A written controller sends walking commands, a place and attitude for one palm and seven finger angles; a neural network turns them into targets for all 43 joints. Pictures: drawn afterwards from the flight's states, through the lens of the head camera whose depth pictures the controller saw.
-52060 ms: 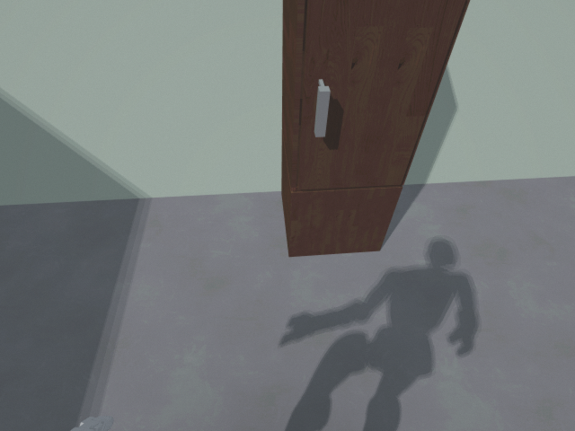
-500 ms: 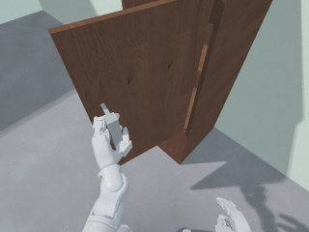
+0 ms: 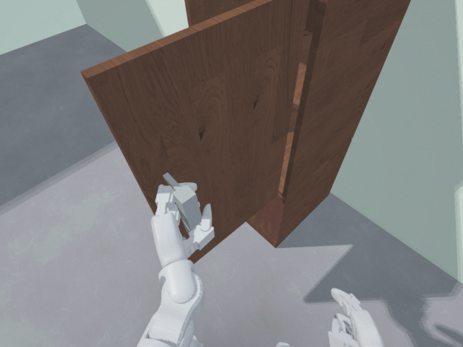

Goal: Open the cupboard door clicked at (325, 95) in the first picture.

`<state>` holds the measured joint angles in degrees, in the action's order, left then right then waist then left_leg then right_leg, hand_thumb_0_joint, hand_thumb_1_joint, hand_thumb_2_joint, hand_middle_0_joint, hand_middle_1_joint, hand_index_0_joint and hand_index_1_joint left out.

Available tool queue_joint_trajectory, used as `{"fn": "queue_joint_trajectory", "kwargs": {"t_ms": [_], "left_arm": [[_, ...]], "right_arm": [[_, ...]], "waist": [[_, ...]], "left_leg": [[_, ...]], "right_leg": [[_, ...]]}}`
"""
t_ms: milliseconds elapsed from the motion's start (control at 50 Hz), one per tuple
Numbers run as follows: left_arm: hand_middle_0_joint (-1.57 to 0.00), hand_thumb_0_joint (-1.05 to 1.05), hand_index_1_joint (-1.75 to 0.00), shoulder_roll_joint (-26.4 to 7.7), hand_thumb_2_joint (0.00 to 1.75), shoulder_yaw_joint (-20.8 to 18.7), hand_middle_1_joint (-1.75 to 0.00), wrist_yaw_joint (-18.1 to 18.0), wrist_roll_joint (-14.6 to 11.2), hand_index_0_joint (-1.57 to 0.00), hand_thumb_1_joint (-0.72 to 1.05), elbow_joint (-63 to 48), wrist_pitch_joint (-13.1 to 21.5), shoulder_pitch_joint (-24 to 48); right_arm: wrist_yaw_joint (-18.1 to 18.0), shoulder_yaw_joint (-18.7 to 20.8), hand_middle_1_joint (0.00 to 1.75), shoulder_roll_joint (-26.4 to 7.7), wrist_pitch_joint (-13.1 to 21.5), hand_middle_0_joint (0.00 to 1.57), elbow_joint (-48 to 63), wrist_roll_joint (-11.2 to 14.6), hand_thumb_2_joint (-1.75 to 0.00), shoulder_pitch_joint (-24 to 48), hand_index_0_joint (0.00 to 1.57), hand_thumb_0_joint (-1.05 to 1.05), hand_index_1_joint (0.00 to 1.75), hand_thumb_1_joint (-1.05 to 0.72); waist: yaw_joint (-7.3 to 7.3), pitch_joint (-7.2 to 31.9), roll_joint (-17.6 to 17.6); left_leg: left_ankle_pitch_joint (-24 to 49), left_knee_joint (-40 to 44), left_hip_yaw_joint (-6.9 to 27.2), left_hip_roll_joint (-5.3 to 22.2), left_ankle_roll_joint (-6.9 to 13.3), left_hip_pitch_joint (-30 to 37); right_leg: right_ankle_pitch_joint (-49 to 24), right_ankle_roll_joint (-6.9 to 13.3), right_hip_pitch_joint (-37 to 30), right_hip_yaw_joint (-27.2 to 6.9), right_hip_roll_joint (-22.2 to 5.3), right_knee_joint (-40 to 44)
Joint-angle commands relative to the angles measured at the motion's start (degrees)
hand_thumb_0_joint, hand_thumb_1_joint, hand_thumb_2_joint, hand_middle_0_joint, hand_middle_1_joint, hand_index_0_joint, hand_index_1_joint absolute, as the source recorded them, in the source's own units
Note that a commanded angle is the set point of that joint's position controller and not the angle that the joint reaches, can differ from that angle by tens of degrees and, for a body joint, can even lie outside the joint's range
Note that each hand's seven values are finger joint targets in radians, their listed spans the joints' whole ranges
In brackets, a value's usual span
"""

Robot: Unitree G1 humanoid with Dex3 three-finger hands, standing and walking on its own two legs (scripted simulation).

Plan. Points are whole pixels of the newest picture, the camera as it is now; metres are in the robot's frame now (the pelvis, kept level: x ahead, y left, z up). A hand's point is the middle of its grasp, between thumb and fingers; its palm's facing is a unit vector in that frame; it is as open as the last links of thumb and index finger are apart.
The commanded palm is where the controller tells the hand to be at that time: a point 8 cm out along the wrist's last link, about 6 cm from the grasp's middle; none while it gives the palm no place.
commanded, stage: open thumb and fingers to let go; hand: left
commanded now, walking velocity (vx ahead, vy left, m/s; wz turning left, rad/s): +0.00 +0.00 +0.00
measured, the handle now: (183, 206) +0.35 +0.10 +0.04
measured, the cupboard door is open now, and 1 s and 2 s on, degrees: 88 88 88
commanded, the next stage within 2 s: slide the hand sideways off the handle in 0.62 s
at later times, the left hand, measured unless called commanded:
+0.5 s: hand (202, 224) +0.31 +0.06 +0.05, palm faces +0.31 -0.95 -0.03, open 14.4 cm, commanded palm +0.27 +0.11 +0.05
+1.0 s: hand (195, 242) +0.28 +0.07 +0.05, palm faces -0.14 -0.99 +0.03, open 16.2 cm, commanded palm +0.26 +0.12 +0.05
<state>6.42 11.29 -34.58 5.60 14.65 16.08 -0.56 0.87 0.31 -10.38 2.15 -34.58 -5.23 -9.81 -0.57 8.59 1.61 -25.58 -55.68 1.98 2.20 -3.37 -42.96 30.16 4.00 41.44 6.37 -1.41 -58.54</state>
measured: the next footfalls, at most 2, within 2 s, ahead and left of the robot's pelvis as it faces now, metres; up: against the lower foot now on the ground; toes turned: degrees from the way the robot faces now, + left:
none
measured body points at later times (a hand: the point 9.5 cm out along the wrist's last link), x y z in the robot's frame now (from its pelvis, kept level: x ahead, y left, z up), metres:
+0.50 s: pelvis -0.01 +0.02 +0.00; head +0.03 +0.00 +0.45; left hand +0.29 +0.11 +0.05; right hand +0.14 -0.21 -0.11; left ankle +0.02 +0.17 -0.67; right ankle -0.01 -0.07 -0.67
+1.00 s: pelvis -0.02 +0.04 -0.01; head +0.03 +0.03 +0.44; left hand +0.28 +0.13 +0.05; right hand +0.14 -0.19 -0.11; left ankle +0.02 +0.17 -0.67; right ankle -0.01 -0.07 -0.67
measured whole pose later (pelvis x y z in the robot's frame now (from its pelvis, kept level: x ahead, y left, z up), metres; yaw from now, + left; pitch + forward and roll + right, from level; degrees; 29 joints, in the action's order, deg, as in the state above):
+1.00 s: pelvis -0.02 +0.04 -0.01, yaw -2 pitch +12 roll +0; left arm -0.4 12.8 -6.8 -3.6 15.4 20.2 1.9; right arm 0.5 -0.6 -12.5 1.8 -30.2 -1.0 -13.2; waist -0.5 6.2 2.3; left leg -25.9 -59.6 -0.1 1.2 -0.5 -45.7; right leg 28.4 1.0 43.7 4.0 -2.5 -60.2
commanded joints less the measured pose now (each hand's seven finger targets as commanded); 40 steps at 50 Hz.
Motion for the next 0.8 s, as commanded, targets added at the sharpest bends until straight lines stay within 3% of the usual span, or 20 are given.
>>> {"fn": "queue_joint_trajectory", "kwargs": {"t_ms": [0,180,220,360,420,480,520,580,620,680,700,720,740,760,780], "left_arm": [[-0.35,0.00,-1.27,4.85,0.57,0.73,-1.27,0.07,1.41,-0.35,0.13,-11.21,4.99,14.56],[-0.30,0.00,-1.20,3.92,0.30,-1.25,-1.20,-0.33,0.83,-0.30,-0.50,-7.59,5.54,17.09],[-0.30,0.00,-1.20,3.49,0.30,-1.60,-1.20,-0.45,0.86,-0.30,-0.50,-7.89,5.54,16.40],[-0.24,0.00,-0.85,4.13,0.30,-1.41,-0.85,-1.20,0.70,-0.24,-0.50,-8.02,5.48,16.70],[-0.22,0.00,-0.70,4.48,0.30,-1.26,-0.70,-1.52,1.11,-0.22,-0.50,-8.16,5.39,14.62],[-0.19,0.00,-0.55,5.94,0.30,-0.12,-0.55,-2.03,1.15,-0.19,-0.50,-8.43,5.18,16.36],[-0.18,0.00,-0.45,5.37,0.30,-0.77,-0.45,-2.29,1.32,-0.18,-0.50,-7.96,4.78,15.71],[-0.15,0.00,-0.30,5.23,0.30,-1.22,-0.30,-3.20,0.87,-0.15,-0.50,-7.24,4.06,20.00],[-0.15,0.00,-0.30,5.35,0.30,-1.61,-0.30,-3.38,0.81,-0.15,-0.50,-6.81,3.57,18.82],[-0.15,0.00,-0.30,7.35,0.30,-0.02,-0.30,-3.45,0.73,-0.15,-0.50,-7.26,3.01,19.22],[-0.15,0.00,-0.30,7.15,0.30,-0.32,-0.30,-3.44,0.62,-0.15,-0.50,-6.40,2.76,18.85],[-0.15,0.00,-0.30,0.35,0.30,12.09,-0.30,9.23,7.32,-0.15,-0.50,-7.91,6.04,18.89],[-0.15,0.00,-0.30,-5.21,0.30,6.33,-0.30,16.26,4.79,-0.15,-0.50,-12.70,9.34,21.44],[-0.15,0.00,-0.30,-6.81,0.30,6.39,-0.30,21.70,3.50,-0.15,-0.50,-13.79,11.00,21.94],[-0.15,0.00,-0.30,-6.40,0.30,6.74,-0.30,26.64,1.12,-0.15,-0.50,-13.06,11.80,20.69]], "right_arm": [[-0.37,1.94,0.30,-4.40,2.53,0.20,7.45,0.12,-0.90,2.17,0.20,0.00,0.30,-0.90],[-0.55,2.11,0.30,-4.59,2.04,0.20,7.63,0.17,-0.90,2.19,0.20,0.00,0.30,-0.90],[-0.58,2.18,0.30,-4.72,2.03,0.20,7.92,0.19,-0.90,2.33,0.20,0.00,0.30,-0.90],[-0.39,2.05,0.30,-4.58,2.18,0.20,7.77,0.21,-0.90,2.25,0.20,0.00,0.30,-0.90],[-0.17,2.16,0.30,-4.65,2.43,0.20,8.20,0.23,-0.90,2.51,0.20,0.00,0.30,-0.90],[0.05,2.05,0.30,-4.53,2.68,0.20,8.00,0.11,-0.90,2.52,0.20,0.00,0.30,-0.90],[0.05,2.11,0.30,-4.70,2.77,0.20,8.09,0.23,-0.90,2.75,0.20,0.00,0.30,-0.90],[-0.14,1.71,0.30,-4.58,2.62,0.20,7.56,0.24,-0.90,3.41,0.20,0.00,0.30,-0.90],[-0.23,1.70,0.30,-4.62,2.58,0.20,7.78,0.25,-0.90,3.73,0.20,0.00,0.30,-0.90],[0.12,1.57,0.30,-4.41,2.53,0.20,7.76,0.27,-0.90,3.81,0.20,0.00,0.30,-0.90],[0.11,1.57,0.30,-4.39,2.49,0.20,7.67,0.24,-0.90,3.90,0.20,0.00,0.30,-0.90],[0.12,1.59,0.30,-6.73,1.77,0.20,6.32,0.63,-0.90,-0.25,0.20,0.00,0.30,-0.90],[-0.27,2.37,0.30,-6.84,1.64,0.20,8.41,1.44,-0.90,-0.44,0.20,0.00,0.30,-0.90],[-0.72,2.22,0.30,-6.94,1.55,0.20,8.95,1.70,-0.90,-0.14,0.20,0.00,0.30,-0.90],[-0.91,1.92,0.30,-6.79,1.67,0.20,9.67,2.43,-0.90,-0.51,0.20,0.00,0.30,-0.90]], "waist": [[-1.65,13.78,-7.35],[-0.82,14.78,-8.54],[-0.33,15.48,-8.43],[-0.35,14.08,-7.49],[0.53,14.46,-6.63],[-0.25,14.20,-6.08],[0.21,13.98,-6.13],[-0.39,13.05,-5.86],[0.32,13.43,-6.39],[0.13,14.05,-5.38],[0.02,13.41,-6.53],[-5.79,9.30,-9.89],[-3.33,14.93,-5.96],[-3.14,17.24,-3.94],[-3.24,15.82,-3.07]], "left_leg": [[10.69,1.84,-1.75,-3.25,3.42,4.62],[9.43,2.20,-1.85,-3.41,3.59,3.52],[10.17,2.46,-1.87,-3.36,3.66,3.86],[9.82,2.99,-2.32,-3.26,3.62,4.54],[10.32,3.36,-2.34,-3.16,3.53,4.88],[10.41,3.08,-2.51,-3.04,3.60,5.70],[10.16,3.29,-2.31,-2.94,3.51,5.62],[8.55,3.29,-2.24,-3.04,3.55,5.48],[9.03,3.52,-1.98,-3.03,3.51,5.38],[9.97,3.46,-2.01,-2.97,3.41,6.16],[9.87,3.39,-2.02,-2.96,3.40,5.89],[10.01,2.29,-1.75,-3.08,4.68,5.39],[10.25,1.71,-2.09,-3.33,5.00,5.85],[10.48,1.30,-2.31,-3.36,5.15,7.06],[9.62,1.45,-2.16,-3.33,5.08,7.06]], "right_leg": [[-24.91,-4.47,-9.80,-8.05,-1.98,12.60],[-20.71,-4.20,-10.15,-8.41,-1.90,13.11],[-21.49,-3.90,-10.56,-7.90,-1.56,12.81],[-19.03,-3.46,-9.19,-6.68,-0.89,12.72],[-17.70,-2.75,-9.01,-5.52,-0.20,12.01],[-17.31,-2.71,-7.39,-4.80,0.14,11.52],[-15.89,-2.40,-7.15,-4.37,0.47,11.41],[-13.18,-2.57,-5.79,-4.42,0.42,11.73],[-13.19,-2.33,-6.26,-4.07,0.68,11.47],[-14.32,-2.20,-5.79,-3.24,0.88,10.44],[-14.39,-2.30,-5.80,-3.23,0.84,10.72],[-19.16,-2.63,-2.85,-4.83,0.47,9.67],[-20.83,-2.22,-5.29,-5.71,-0.05,8.93],[-21.76,-2.13,-6.34,-6.30,-0.23,8.41],[-20.71,-2.06,-5.88,-6.29,-0.19,8.57]]}}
